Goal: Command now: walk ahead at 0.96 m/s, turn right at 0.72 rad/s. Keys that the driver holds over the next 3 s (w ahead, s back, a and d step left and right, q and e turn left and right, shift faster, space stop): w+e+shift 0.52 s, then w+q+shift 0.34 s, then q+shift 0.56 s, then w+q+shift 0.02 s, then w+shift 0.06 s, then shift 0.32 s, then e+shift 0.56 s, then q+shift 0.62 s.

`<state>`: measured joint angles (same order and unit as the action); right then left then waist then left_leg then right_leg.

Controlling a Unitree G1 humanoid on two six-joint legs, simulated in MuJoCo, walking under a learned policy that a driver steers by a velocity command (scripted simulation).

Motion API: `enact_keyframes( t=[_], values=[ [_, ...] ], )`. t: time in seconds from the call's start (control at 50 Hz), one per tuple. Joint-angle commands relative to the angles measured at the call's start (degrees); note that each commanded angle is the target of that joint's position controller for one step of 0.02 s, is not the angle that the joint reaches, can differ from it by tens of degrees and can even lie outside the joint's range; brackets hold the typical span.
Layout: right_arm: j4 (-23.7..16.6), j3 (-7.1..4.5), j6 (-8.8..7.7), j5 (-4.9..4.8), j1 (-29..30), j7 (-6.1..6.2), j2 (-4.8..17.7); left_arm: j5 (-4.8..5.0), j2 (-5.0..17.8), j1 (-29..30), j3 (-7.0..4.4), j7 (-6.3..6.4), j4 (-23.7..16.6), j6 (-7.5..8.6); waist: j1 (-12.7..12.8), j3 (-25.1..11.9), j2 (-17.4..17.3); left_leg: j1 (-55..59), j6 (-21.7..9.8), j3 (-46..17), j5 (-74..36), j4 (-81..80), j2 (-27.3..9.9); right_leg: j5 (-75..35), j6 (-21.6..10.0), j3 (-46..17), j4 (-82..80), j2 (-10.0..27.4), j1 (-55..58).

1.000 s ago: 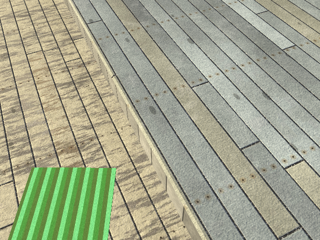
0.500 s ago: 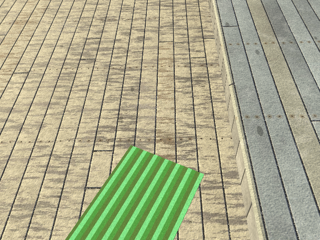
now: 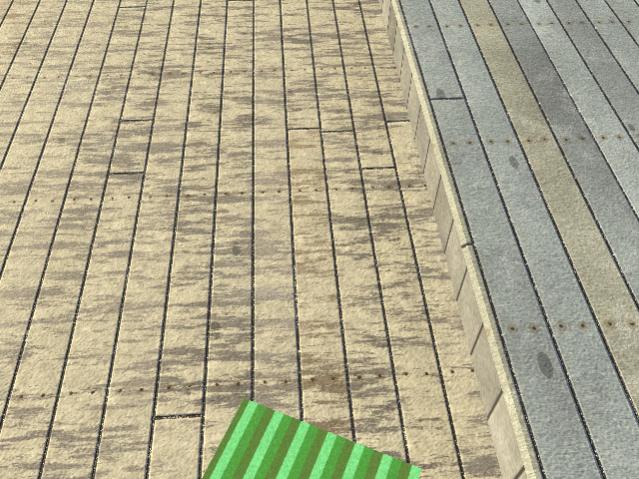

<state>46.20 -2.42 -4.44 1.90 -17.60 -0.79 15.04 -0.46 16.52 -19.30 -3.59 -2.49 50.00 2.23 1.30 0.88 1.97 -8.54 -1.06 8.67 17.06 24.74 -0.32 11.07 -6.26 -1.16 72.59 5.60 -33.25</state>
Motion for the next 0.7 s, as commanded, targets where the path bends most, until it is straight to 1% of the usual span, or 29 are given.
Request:
enact_keyframes(
  t=[0.02,0.06,0.1,0.14,0.16,0.18,0.2,0.22,0.24,0.26,0.28,0.3,0.32,0.34,0.36,0.38,0.4,0.42,0.46,0.5,0.52,0.56,0.58,0.6,0.62,0.64,0.66,0.68,0.7],
  values=[
    [-0.5,-0.47,-2.26,-1.11,-1.25,-0.11,2.03,-0.47,-1.42,4.44,0.51,-1.22,-5.45,-1.18,-0.09,5.63,-8.12,1.59,-0.74,-5.77,-9.63,-17.84,-13.41,-5.67,0.61,-0.55,0.86,2.97,-12.38],
    [0.49,-0.24,-2.9,-0.68,-1.46,-0.1,1.28,-0.17,-1.45,9.31,0.98,-1.64,-7.42,-1.23,0.24,7.71,-7.83,0.13,-0.46,0.67,-17.84,-19.23,-10.69,-10.91,0.3,2.26,-4.91,1.62,-12.19],
    [1.58,-0.26,-3.21,-0.42,-2.41,0.67,2.64,-0.37,-0.51,13.46,1.38,-2.11,-9.71,-1.19,0.88,8.99,-6.61,2.49,-0.53,4.71,-30.22,-19.52,-10.75,-13.52,-0.88,5.13,-13.3,0.84,-11.83],
    [2.15,-0.54,-2.93,-0.46,-2.43,1.51,5.06,-0.6,-0.3,17.07,1.95,-2.78,-11.27,-0.99,1.17,9.34,-4.25,4.51,0.39,8.61,-42.16,-19.4,-10.41,-15.07,-2.62,9.82,-23.92,-1.58,-6.19],
    [1.78,-0.65,-3.07,-0.52,-2.52,2.05,6.58,0.12,0.41,15.88,1.8,-2.81,-10.42,-1.23,1.53,5.71,-4.43,6.5,1.09,9.78,-58.4,-16.65,-9.99,-15.96,-3.38,12.35,-25.41,-4.96,-0.01],
    [1.73,-1.18,-2.95,-0.66,-3.26,2.53,9.58,-0.16,0.93,15.28,1.84,-2.72,-11.23,-1.18,2.97,5.53,-6.59,8.08,1.21,9.68,-70.36,-11.61,-12.32,-14.12,-4.28,13.01,-27.05,-5.75,2.81],
    [1.52,-1.69,-2.23,-0.49,-3.0,3.16,11.24,-0.24,3.02,12.0,1.36,-2.33,-10.3,-1.44,5.1,3.07,-7.7,10.87,1.4,8.87,-79.67,-5.76,-13.5,-10.42,-5.17,13.82,-27.58,-7.87,6.81],
    [1.0,-2.24,-1.18,-0.08,-1.21,3.42,12.8,-0.45,5.35,4.03,0.39,-1.72,-8.26,-1.48,9.46,-1.05,-8.29,10.9,0.97,8.05,-82.68,4.29,-13.96,-7.88,-6.16,13.34,-27.95,-9.62,15.01],
    [-0.6,-2.75,0.09,0.56,2.32,3.47,14.06,-0.33,8.4,-7.97,-1.14,-0.94,-4.59,-1.5,14.84,-6.82,-8.35,8.27,-0.24,6.2,-81.33,18.96,-14.33,-4.11,-7.66,11.19,-29.21,-10.76,26.8],
    [-1.18,-2.9,0.77,0.6,4.03,2.78,13.72,-0.26,11.13,-17.45,-2.91,0.31,-1.47,-1.25,18.11,-10.4,-3.58,0.35,-0.91,6.12,-62.35,41.34,-10.64,-2.24,-9.87,6.58,-35.0,-10.99,39.71],
    [-2.32,-0.8,0.14,0.98,6.51,1.19,5.3,0.93,13.24,-11.12,-3.98,1.55,-1.53,-1.88,12.32,-2.84,10.79,-19.42,0.0,4.12,1.7,64.2,1.56,0.46,-11.61,-4.63,-36.83,-5.82,41.96],
    [-9.65,0.25,-1.24,-0.58,0.45,1.04,3.38,-0.92,19.21,-6.24,-4.73,1.38,-4.57,-2.15,3.51,-11.88,16.02,-39.05,2.55,-7.87,11.25,76.67,4.5,1.54,-23.93,-35.97,-45.26,5.48,55.24],
    [-10.25,0.68,-2.93,0.4,3.26,1.1,6.24,-0.69,17.03,-5.34,-4.88,1.79,-6.34,-2.15,5.44,-13.16,4.47,-43.38,1.65,-14.49,7.25,72.4,1.45,17.2,-23.63,-47.23,-57.19,9.1,54.24],
    [-9.84,0.59,-3.67,0.41,5.15,0.87,8.06,-0.73,12.76,-4.31,-3.98,2.44,-5.61,-1.87,3.26,-4.34,-4.09,-42.33,1.43,-14.75,3.35,65.24,-1.34,20.15,-20.16,-44.77,-61.22,8.41,43.79],
    [-10.05,0.76,-3.38,1.16,6.97,0.89,7.55,-0.62,10.86,-2.41,-3.36,2.68,-5.01,-1.21,0.36,-0.56,-8.13,-38.38,1.88,-14.53,2.1,59.09,-3.63,15.54,-17.6,-39.74,-61.51,6.27,34.95],
    [-9.92,1.18,-2.23,2.31,6.79,0.93,6.89,-0.45,10.52,-0.81,-2.94,3.04,-5.39,-0.17,-1.63,1.4,-8.58,-34.83,2.81,-14.68,2.18,55.73,-4.71,7.86,-16.46,-34.61,-60.92,3.7,28.52],
    [-9.63,1.47,-0.66,2.96,5.96,0.84,6.37,-0.14,9.34,0.24,-2.37,3.25,-5.37,0.71,-3.41,2.64,-9.15,-31.46,4.03,-14.39,1.84,52.29,-6.0,4.31,-15.67,-30.32,-61.55,1.31,22.44],
    [-9.93,1.79,0.47,3.23,6.31,0.6,5.65,0.21,8.91,-0.04,-2.09,3.08,-5.06,1.54,-4.07,3.59,-9.12,-29.62,5.12,-13.55,1.74,49.06,-7.01,-0.27,-15.23,-27.99,-61.81,-0.08,18.04],
    [-12.57,2.38,1.24,2.72,11.63,0.1,4.69,0.46,10.07,-0.46,-2.43,2.7,-5.23,2.65,-3.14,4.74,-8.23,-26.71,6.28,-10.91,-2.88,37.66,-7.75,-6.78,-14.0,-22.29,-63.03,-3.63,12.35],
    [-15.33,3.25,1.05,1.28,18.65,-0.33,2.86,0.61,10.0,-1.29,-2.72,2.52,-5.2,2.74,-0.62,5.41,-5.87,-22.39,5.8,-8.92,-13.96,24.09,-6.0,-15.37,-10.95,-18.44,-61.65,-7.33,10.36],
    [-16.14,3.6,0.94,0.56,20.48,-0.38,2.06,1.0,10.28,-2.35,-2.99,2.28,-4.84,2.67,0.89,4.11,-4.08,-19.58,5.07,-7.73,-19.31,18.36,-4.29,-20.17,-9.25,-17.46,-60.7,-8.33,11.43],
    [-15.76,3.78,0.49,0.0,20.88,-0.43,1.46,1.61,9.35,-5.09,-2.7,1.88,-3.51,3.24,3.43,1.35,-1.34,-15.24,2.79,-5.43,-28.9,10.6,-2.51,-27.51,-7.0,-15.53,-61.52,-6.94,17.08],
    [-15.75,3.59,0.21,0.01,21.29,-0.31,2.17,1.17,8.58,-6.2,-2.44,1.74,-3.09,3.66,4.35,1.17,-0.68,-15.23,1.74,-5.68,-30.44,8.05,-2.53,-30.55,-6.2,-15.68,-61.64,-5.26,21.5],
    [-15.74,3.1,0.0,-0.03,21.78,-0.07,3.36,0.67,8.82,-6.64,-2.43,1.81,-2.75,3.99,4.87,0.79,-0.1,-16.31,0.57,-5.57,-29.54,5.32,-2.16,-34.4,-5.33,-15.0,-60.85,-4.11,27.11],
    [-15.58,2.47,-0.16,-0.01,21.07,0.24,4.87,0.01,9.98,-6.33,-2.61,1.97,-2.77,4.27,4.29,-0.17,1.07,-16.35,-0.78,-5.35,-26.64,3.35,-1.07,-41.34,-4.41,-14.5,-58.33,-2.85,32.43],
    [-14.71,1.57,-0.33,-0.05,18.38,0.49,6.88,-0.55,11.31,-6.08,-2.87,2.26,-2.71,4.38,2.79,-2.17,2.08,-15.13,-2.0,-4.99,-22.37,2.8,0.46,-49.66,-3.29,-14.05,-54.44,-1.37,37.43],
    [-12.37,0.31,-0.37,-0.73,10.73,0.92,8.86,-1.51,12.54,-4.51,-3.11,2.52,-3.11,4.12,-1.44,-6.63,3.38,-10.56,-3.02,-5.01,-16.79,3.68,2.28,-60.5,-2.46,-13.71,-46.02,-0.39,41.88],
    [-9.45,-0.57,-0.38,-1.44,0.94,1.33,10.0,-2.31,12.78,-1.55,-3.18,2.74,-3.58,3.49,-7.19,-10.43,4.76,-4.44,-4.1,-4.35,-15.51,1.43,2.21,-65.35,-1.88,-11.49,-35.36,-0.63,42.84],
    [-5.91,-1.45,-0.16,-1.25,-10.08,1.86,11.48,-2.59,10.94,2.2,-2.74,2.91,-4.69,3.17,-13.2,-13.74,3.65,7.39,-4.75,-5.16,-13.67,3.02,0.3,-58.38,-1.12,-8.86,-19.89,-3.1,34.76]
  ],
)
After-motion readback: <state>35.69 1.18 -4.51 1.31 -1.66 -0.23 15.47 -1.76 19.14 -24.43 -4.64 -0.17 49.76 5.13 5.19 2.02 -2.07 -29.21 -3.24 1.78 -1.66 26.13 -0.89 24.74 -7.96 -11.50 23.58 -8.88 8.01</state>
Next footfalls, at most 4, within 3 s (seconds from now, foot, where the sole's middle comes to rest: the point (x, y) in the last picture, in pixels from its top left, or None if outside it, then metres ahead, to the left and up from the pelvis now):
0.26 right None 0.42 -0.06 -0.77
0.70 left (380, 328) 0.85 -0.11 -0.77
1.16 right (493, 208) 1.12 -0.39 -0.63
1.76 left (367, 213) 1.23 -0.08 -0.77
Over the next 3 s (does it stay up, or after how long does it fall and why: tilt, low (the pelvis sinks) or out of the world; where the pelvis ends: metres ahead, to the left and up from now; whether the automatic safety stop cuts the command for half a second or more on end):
stays up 1.40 -0.31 0.12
